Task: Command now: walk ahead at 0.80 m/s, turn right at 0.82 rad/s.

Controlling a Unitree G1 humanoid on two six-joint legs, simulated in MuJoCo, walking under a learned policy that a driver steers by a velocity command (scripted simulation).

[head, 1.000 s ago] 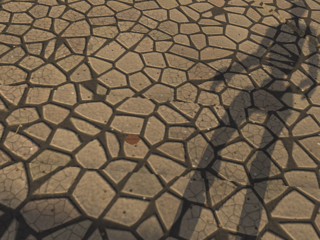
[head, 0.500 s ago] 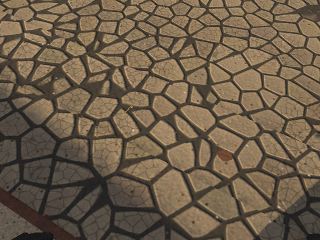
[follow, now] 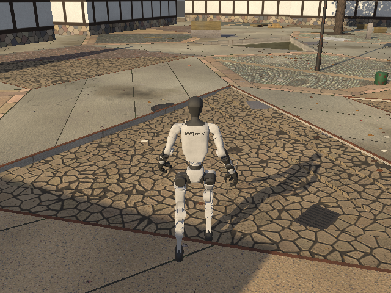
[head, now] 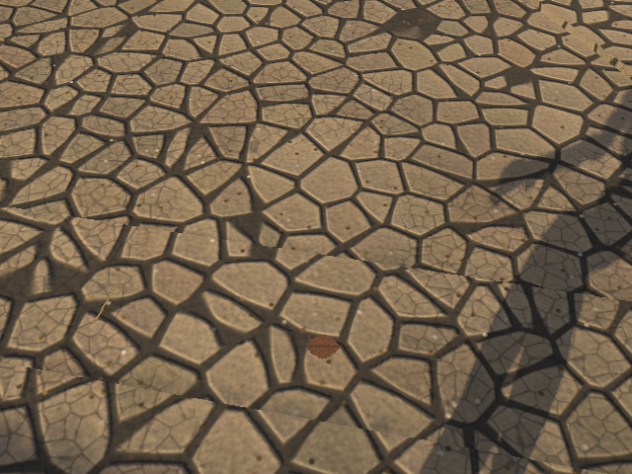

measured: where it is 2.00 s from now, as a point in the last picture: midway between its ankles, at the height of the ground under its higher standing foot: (361, 186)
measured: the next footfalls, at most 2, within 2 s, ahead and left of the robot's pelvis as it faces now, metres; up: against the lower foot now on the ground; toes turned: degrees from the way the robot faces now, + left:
right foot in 0.22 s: +0.30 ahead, -0.19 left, -0.04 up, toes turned -19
left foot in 0.68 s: +0.74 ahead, -0.23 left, -0.07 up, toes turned -2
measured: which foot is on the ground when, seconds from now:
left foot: down 0.00-0.20, up 0.22-0.66, down 0.68-1.00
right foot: up 0.00-0.20, down 0.22-0.68, up 0.70-1.00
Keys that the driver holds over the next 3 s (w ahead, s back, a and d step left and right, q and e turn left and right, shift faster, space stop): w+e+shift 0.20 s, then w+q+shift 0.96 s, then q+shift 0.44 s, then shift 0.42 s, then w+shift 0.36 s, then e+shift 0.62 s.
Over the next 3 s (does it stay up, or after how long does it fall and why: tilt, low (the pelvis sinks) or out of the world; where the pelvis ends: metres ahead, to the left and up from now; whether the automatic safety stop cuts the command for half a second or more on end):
stays up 1.65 -0.02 -0.11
